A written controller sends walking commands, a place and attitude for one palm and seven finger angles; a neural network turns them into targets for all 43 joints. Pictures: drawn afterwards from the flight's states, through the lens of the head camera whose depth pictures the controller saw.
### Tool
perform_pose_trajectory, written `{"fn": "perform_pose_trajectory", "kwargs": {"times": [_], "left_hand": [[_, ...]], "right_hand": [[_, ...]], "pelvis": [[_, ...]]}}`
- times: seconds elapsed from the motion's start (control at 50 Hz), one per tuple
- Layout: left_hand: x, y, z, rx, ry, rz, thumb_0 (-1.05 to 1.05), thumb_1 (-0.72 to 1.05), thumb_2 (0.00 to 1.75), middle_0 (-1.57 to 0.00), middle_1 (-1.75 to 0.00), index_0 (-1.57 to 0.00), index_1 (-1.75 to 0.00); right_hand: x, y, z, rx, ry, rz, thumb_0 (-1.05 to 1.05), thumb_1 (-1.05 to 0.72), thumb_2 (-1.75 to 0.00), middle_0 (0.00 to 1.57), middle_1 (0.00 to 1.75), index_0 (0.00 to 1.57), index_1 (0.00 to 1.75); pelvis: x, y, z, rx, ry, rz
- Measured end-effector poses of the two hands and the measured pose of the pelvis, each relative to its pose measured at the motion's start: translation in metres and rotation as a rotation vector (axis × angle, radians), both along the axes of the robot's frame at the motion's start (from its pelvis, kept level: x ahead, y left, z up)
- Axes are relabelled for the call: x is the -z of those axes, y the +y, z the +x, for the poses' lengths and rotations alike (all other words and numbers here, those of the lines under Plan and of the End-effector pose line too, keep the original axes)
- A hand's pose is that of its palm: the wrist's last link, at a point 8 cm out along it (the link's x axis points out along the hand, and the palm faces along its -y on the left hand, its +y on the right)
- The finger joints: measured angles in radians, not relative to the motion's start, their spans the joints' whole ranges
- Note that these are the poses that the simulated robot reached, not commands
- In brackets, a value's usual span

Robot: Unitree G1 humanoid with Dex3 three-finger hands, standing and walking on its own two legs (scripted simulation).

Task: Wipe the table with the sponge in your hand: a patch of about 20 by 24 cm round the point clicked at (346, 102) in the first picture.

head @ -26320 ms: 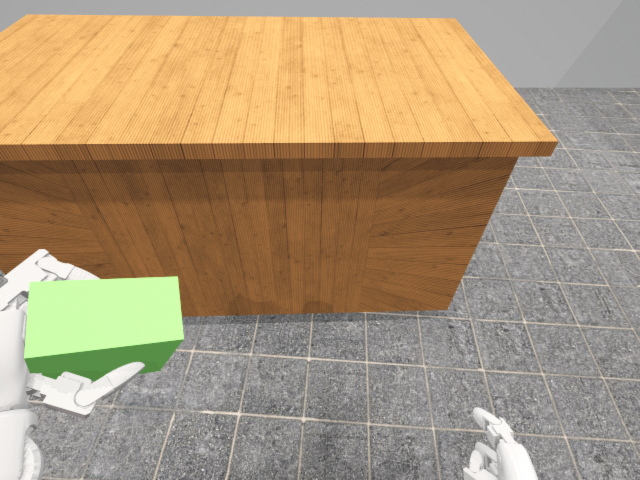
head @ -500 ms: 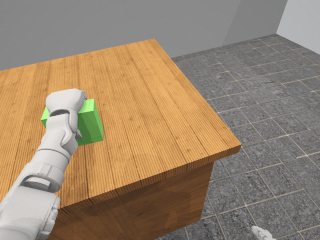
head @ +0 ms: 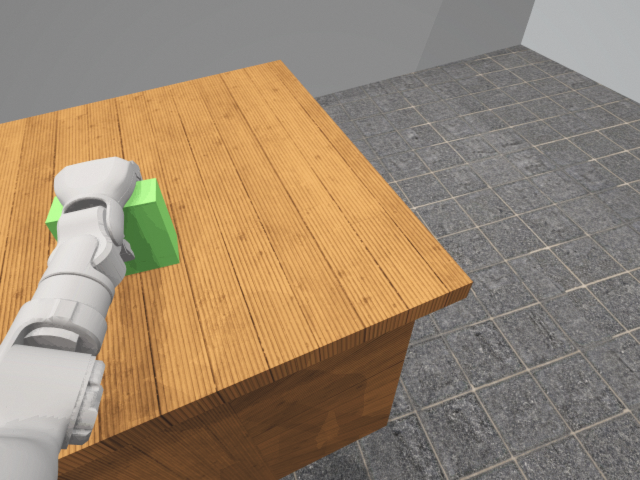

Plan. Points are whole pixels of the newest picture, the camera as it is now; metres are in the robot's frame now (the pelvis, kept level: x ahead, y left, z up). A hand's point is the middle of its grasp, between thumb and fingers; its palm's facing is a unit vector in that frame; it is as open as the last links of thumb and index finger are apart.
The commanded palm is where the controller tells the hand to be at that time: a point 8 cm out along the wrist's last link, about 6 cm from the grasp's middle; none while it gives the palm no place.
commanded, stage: slide back across to the first lane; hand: left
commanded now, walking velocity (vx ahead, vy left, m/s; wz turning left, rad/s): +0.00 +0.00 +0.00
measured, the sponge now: (125, 241) +0.41 +0.29 +0.08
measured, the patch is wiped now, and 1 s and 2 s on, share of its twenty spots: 1.00 1.00 1.00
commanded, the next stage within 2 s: wipe back along the first lane in 0.56 s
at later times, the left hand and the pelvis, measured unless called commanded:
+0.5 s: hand (52, 231) +0.39 +0.36 +0.13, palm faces -0.09 -0.01 -1.00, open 10.1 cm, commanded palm +0.37 +0.35 +0.18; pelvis +0.02 +0.02 +0.01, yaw +1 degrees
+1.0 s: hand (32, 255) +0.36 +0.37 +0.12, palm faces -0.03 -0.02 -1.00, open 10.1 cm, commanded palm +0.33 +0.36 +0.16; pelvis +0.02 +0.02 +0.01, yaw +1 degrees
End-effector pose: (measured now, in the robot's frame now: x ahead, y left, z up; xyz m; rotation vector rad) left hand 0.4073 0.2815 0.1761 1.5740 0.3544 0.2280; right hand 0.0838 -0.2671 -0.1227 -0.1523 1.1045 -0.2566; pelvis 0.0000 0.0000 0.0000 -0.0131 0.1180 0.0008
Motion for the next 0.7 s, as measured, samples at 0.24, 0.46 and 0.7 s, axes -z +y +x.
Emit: {"fn": "perform_pose_trajectory", "kwargs": {"times": [0.24,0.46,0.7], "left_hand": [[-0.004,0.023,-0.008,-0.024,-0.041,-0.015,0.01,-0.52,1.04,-0.73,-1.32,-0.75,-1.33],[-0.006,0.063,-0.027,-0.068,0.002,-0.007,0.01,-0.52,1.04,-0.73,-1.32,-0.75,-1.33],[-0.005,0.081,-0.040,-0.055,-0.007,-0.014,0.01,-0.51,1.04,-0.72,-1.32,-0.75,-1.33]], "right_hand": [[-0.009,0.013,0.025,-0.004,-0.058,0.018,0.01,-0.91,-0.90,0.20,0.30,0.20,0.29],[-0.023,0.029,0.078,-0.084,-0.153,0.007,0.01,-0.91,-0.90,0.20,0.30,0.20,0.29],[-0.027,0.044,0.102,-0.140,-0.171,0.009,0.01,-0.91,-0.90,0.20,0.30,0.20,0.29]], "pelvis": [[-0.003,0.008,0.011,0.013,-0.023,0.002],[-0.005,0.015,0.020,-0.007,-0.037,-0.002],[-0.006,0.021,0.024,-0.019,-0.036,-0.006]]}}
